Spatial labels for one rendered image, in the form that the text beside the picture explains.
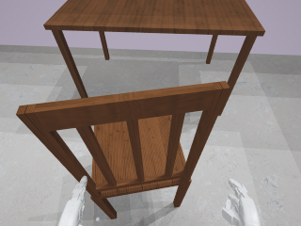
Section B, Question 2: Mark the table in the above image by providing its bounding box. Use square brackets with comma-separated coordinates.
[43, 0, 265, 116]

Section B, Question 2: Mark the left robot hand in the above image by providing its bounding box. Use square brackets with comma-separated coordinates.
[57, 175, 87, 226]

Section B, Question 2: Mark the chair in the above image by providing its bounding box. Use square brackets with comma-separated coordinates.
[16, 81, 230, 219]

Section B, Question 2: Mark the right robot hand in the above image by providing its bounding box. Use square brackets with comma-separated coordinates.
[222, 178, 261, 226]

